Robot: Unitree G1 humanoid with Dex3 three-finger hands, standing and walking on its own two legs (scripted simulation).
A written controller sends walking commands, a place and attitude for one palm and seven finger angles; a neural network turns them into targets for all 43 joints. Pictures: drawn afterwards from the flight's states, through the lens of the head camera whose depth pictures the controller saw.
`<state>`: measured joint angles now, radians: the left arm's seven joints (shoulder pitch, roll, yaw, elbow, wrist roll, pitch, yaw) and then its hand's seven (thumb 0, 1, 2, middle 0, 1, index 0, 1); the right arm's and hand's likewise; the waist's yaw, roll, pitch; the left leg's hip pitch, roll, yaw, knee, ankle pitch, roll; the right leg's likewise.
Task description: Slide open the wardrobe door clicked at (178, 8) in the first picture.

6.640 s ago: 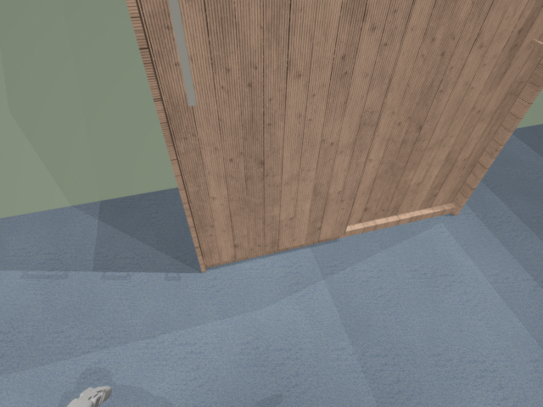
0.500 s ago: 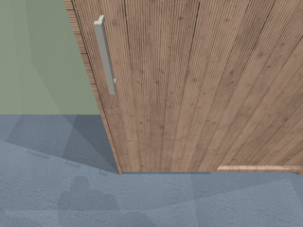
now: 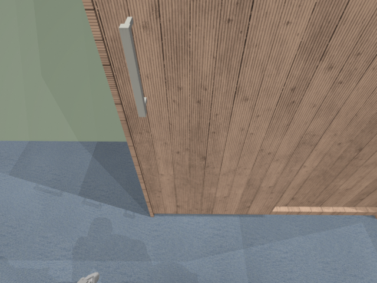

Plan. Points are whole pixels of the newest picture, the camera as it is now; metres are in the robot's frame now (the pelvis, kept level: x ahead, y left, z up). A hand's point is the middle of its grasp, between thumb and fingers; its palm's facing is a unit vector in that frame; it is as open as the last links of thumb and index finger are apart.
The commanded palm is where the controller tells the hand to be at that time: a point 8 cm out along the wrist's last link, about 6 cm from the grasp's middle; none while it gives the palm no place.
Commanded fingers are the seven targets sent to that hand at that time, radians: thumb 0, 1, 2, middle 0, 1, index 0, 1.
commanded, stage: raise the hand with hooked fingers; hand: left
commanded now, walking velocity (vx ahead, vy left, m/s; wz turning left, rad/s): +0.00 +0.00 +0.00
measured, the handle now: (136, 72) +0.52 +0.17 +0.17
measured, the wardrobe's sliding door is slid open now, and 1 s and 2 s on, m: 0.00 0.00 0.00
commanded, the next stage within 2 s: none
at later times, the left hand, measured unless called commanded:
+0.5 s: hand (69, 260) +0.15 +0.23 +0.03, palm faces +0.25 -0.97 -0.06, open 9.5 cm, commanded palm +0.13 +0.27 +0.03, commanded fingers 0.00 0.20 0.60 -0.25 -0.75 -0.25 -0.75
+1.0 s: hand (56, 207) +0.22 +0.26 +0.09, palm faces +0.08 -0.99 -0.09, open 12.5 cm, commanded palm +0.18 +0.31 +0.12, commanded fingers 0.00 -0.38 0.35 -0.29 -1.12 -0.29 -1.12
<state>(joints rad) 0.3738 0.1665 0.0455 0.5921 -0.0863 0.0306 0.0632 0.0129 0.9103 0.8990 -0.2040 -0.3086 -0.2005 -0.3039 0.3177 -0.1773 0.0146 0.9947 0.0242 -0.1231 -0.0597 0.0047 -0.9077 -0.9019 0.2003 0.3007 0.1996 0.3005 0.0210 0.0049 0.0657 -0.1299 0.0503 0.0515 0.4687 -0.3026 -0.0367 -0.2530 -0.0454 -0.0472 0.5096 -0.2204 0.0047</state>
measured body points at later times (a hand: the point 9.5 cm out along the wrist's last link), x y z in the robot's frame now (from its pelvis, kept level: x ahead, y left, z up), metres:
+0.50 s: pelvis -0.01 +0.01 -0.05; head +0.03 +0.03 +0.40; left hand +0.13 +0.28 +0.03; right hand +0.23 -0.20 -0.09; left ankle -0.03 +0.14 -0.74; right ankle +0.03 -0.12 -0.74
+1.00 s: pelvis +0.00 +0.02 -0.02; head +0.00 +0.01 +0.43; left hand +0.21 +0.31 +0.10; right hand +0.19 -0.22 -0.09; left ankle -0.03 +0.14 -0.74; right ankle +0.03 -0.12 -0.74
